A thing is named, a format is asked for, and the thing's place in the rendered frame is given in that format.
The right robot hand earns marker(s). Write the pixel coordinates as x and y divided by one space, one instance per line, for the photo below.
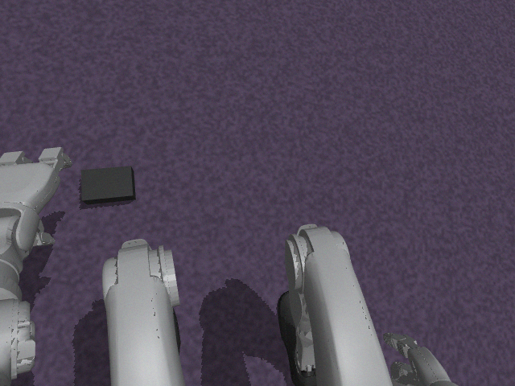
424 368

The left robot hand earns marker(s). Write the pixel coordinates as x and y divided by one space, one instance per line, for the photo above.
32 184

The left robot arm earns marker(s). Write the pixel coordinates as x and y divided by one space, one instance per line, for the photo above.
18 228

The small box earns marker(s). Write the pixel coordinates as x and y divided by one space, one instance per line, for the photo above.
106 185

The right robot foot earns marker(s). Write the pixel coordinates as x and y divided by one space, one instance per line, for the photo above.
287 329

